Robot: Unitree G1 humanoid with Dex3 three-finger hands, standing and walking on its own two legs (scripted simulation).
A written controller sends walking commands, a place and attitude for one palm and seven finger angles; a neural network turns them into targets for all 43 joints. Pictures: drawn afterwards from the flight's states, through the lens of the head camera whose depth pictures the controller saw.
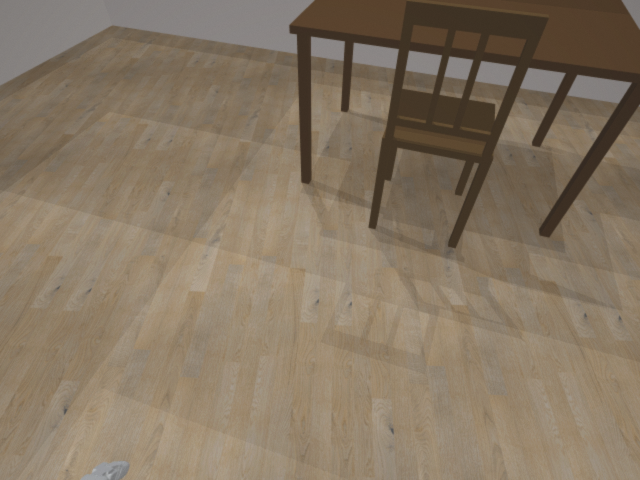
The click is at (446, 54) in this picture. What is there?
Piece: chair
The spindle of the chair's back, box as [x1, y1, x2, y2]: [426, 29, 455, 123]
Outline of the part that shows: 455,30 448,29 427,115 427,123 431,123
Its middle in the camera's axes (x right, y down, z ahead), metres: +0.36 -0.49 +1.18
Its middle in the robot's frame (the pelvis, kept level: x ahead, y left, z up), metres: +1.22 -0.30 -0.07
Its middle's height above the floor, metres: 0.70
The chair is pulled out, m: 0.00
